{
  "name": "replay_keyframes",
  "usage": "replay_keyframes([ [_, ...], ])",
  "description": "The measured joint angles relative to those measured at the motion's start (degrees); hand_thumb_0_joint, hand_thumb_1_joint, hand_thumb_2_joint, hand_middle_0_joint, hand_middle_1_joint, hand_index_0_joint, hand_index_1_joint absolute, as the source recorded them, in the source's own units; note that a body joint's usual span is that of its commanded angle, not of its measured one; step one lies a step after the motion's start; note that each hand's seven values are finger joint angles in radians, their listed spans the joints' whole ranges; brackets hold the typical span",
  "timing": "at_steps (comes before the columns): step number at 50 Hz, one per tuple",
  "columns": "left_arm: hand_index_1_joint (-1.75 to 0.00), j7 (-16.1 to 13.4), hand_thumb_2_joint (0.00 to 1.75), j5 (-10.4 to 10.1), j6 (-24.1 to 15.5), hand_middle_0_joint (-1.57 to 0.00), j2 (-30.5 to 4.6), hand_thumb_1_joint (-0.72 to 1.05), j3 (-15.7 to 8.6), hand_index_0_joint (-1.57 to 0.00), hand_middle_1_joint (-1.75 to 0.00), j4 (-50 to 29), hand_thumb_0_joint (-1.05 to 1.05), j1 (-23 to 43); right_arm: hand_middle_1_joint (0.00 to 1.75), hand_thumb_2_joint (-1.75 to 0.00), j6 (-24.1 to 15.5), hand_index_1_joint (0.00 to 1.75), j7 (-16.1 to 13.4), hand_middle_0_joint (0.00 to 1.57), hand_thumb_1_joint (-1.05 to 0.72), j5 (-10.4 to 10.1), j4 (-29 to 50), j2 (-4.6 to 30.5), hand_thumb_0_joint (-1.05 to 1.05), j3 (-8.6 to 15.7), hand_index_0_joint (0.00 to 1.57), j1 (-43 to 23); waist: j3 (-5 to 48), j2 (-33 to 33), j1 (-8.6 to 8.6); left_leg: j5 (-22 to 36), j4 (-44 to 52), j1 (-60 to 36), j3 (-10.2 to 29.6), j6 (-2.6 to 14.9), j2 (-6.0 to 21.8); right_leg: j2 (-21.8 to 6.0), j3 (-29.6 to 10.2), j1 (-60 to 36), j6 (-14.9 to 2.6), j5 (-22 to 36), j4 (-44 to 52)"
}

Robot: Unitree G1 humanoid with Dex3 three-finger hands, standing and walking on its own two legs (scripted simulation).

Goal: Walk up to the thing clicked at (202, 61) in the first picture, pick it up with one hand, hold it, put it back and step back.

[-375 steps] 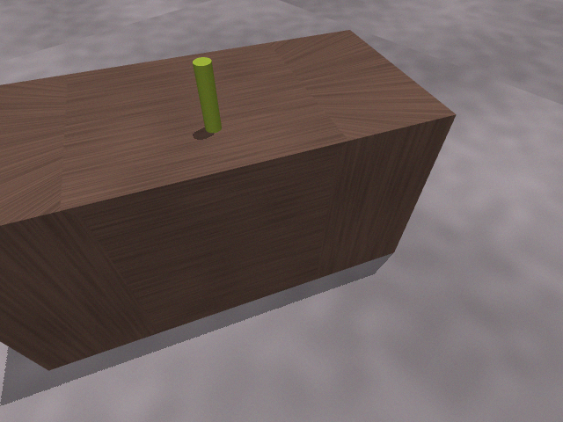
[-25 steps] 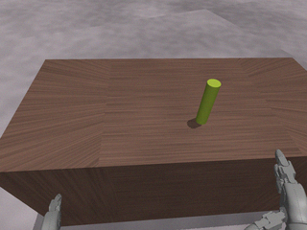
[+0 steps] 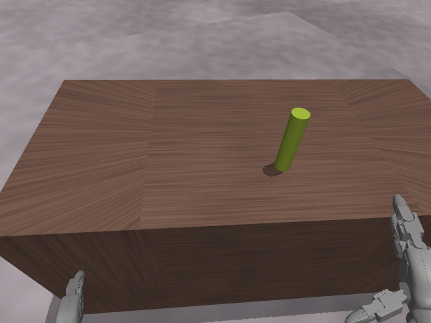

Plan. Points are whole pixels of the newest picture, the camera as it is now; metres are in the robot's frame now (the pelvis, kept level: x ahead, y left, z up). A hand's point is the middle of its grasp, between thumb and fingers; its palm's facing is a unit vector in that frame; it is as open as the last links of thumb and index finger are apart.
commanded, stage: go down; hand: right
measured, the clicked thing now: (290, 142) +0.53 -0.20 +0.02
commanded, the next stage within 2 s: none
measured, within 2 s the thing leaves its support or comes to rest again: neither
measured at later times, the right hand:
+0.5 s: hand (383, 227) +0.24 -0.27 +0.09, palm faces +0.25 +0.95 -0.20, open 17.7 cm
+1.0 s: hand (387, 188) +0.32 -0.32 +0.09, palm faces +0.15 +0.99 -0.01, open 17.7 cm
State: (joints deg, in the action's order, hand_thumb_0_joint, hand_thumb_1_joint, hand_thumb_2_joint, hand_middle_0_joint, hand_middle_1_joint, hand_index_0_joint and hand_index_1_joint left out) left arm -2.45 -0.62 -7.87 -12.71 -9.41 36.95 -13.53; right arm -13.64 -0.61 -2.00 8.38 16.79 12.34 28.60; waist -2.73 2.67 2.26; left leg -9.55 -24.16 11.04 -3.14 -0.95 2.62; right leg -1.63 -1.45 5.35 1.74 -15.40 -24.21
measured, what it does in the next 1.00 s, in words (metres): stands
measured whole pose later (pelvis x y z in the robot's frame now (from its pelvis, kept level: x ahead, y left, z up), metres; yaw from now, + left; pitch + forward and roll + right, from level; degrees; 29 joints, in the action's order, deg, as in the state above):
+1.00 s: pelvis +0.01 -0.01 -0.01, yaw +0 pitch +3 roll +1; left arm -9.4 -1.2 -10.2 -13.4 0.0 41.5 -11.8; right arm -10.9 26.8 -17.3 -36.7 28.7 29.2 -12.6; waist 2.5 0.3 -0.4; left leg -11.3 -28.5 20.3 -2.9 -1.4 2.4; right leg -1.9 -1.4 15.9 1.3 -19.1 -31.7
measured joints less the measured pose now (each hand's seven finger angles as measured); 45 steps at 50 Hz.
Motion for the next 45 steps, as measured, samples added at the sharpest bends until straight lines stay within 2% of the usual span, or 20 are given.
replay_keyframes([
  [5,-0.07,0.12,0.08,-0.08,-0.19,-0.06,-0.03,-0.54,-0.11,-0.06,-0.06,0.43,-0.01,0.07,0.06,-0.05,-0.55,0.06,0.14,0.06,0.54,-0.04,1.12,0.05,-0.01,-0.03,0.06,0.84,0.12,0.04,0.20,-0.04,0.02,0.06,-0.10,0.02,0.00,-0.01,-0.10,0.12,0.03,-0.03,-0.02],
  [11,-0.07,0.62,0.06,1.07,-0.27,-0.06,0.45,-0.54,0.53,-0.06,-0.06,3.24,-0.01,1.72,0.06,-0.05,-2.65,0.06,1.23,0.05,0.56,-0.24,0.94,-1.37,-0.01,1.35,0.06,0.66,1.45,-0.01,-0.19,-0.84,-1.42,1.52,-0.28,0.03,-0.06,-0.12,-0.33,1.77,0.10,-0.95,-1.75],
  [16,-0.07,0.01,0.05,1.12,0.05,-0.06,0.75,-0.53,0.74,-0.06,-0.06,4.17,-0.01,2.75,0.07,-0.05,-2.78,0.07,3.13,0.04,0.59,-2.30,-3.50,-1.10,-0.01,3.99,0.06,-3.66,1.98,-0.02,-0.65,-1.36,-2.20,1.82,-0.59,0.02,-0.03,-0.14,-0.66,2.23,0.14,-1.41,-2.62],
  [21,-0.07,-1.49,0.05,0.45,-0.54,-0.06,0.37,-0.53,1.79,-0.06,-0.06,5.67,-0.01,4.01,0.07,-0.05,-2.11,0.07,7.55,0.04,0.60,-5.86,-10.29,0.30,-0.01,7.30,0.06,-11.33,2.02,-0.49,-1.06,-1.44,-2.42,2.10,-0.83,0.11,0.01,-0.12,-0.93,2.63,0.25,-1.41,-2.84],
  [28,-0.06,-4.32,0.04,-0.61,-1.57,-0.06,0.04,-0.53,5.08,-0.06,-0.05,6.84,-0.01,5.08,0.07,-0.05,0.48,0.07,17.95,0.03,0.61,-12.59,-24.55,4.65,-0.01,12.65,0.05,-24.58,2.58,-1.52,-2.16,-1.28,-2.66,3.84,-0.90,0.07,0.01,-0.12,-1.03,4.57,0.24,-1.42,-3.47],
  [32,-0.06,-5.55,0.04,-0.88,-2.49,-0.06,-0.02,-0.53,6.89,-0.06,-0.05,6.77,-0.01,4.39,0.07,-0.05,2.28,0.07,22.78,0.03,0.61,-15.38,-32.36,7.28,-0.01,15.12,0.05,-31.29,3.42,-2.12,-2.66,-1.30,-2.99,5.21,-0.65,-0.03,0.04,-0.06,-0.81,5.98,0.12,-1.70,-4.10],
  [35,-0.06,-6.08,0.04,-0.89,-2.90,-0.06,-0.10,-0.53,7.56,-0.06,-0.05,6.85,-0.01,3.68,0.07,-0.05,3.00,0.07,25.27,0.03,0.61,-16.30,-37.34,9.23,-0.01,16.07,0.05,-35.40,3.96,-2.43,-2.89,-1.33,-3.19,6.09,-0.42,-0.14,0.08,0.00,-0.60,6.94,-0.03,-2.01,-4.66],
  [38,-0.06,-6.47,0.05,-0.93,-2.78,-0.06,-0.42,-0.53,7.87,-0.06,-0.05,6.94,-0.01,3.17,0.07,-0.05,3.47,0.07,26.68,0.03,0.61,-16.34,-41.22,10.83,-0.01,16.61,0.05,-38.53,4.33,-2.52,-2.96,-1.34,-3.45,7.07,-0.10,-0.28,0.08,0.03,-0.29,7.99,-0.18,-2.36,-5.34],
  [45,-0.06,-6.67,0.05,-0.66,-2.47,-0.06,-1.03,-0.53,8.46,-0.06,-0.06,5.37,-0.01,1.98,0.07,-0.05,3.35,0.07,27.16,0.03,0.61,-15.36,-44.11,12.12,-0.01,16.75,0.04,-40.84,4.68,-2.25,-2.72,-1.36,-3.80,8.75,0.45,-0.48,-0.20,-0.19,0.24,9.89,-0.41,-3.20,-6.76],
])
